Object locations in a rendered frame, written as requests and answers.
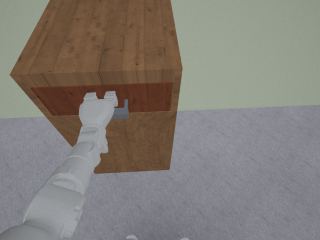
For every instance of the handle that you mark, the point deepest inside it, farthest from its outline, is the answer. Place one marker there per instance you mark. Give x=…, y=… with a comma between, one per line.
x=121, y=113

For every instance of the left robot upper arm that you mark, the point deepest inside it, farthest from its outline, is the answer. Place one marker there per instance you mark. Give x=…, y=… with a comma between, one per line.
x=55, y=214

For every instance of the drawer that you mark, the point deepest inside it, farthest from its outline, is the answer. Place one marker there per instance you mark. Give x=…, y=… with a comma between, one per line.
x=142, y=97

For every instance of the left robot hand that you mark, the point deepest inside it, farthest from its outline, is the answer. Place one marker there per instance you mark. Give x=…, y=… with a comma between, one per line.
x=98, y=111

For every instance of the cabinet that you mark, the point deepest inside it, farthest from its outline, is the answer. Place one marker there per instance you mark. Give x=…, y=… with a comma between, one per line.
x=107, y=42

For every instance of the robot left forearm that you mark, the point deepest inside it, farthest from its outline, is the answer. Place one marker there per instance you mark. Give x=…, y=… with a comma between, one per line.
x=75, y=171

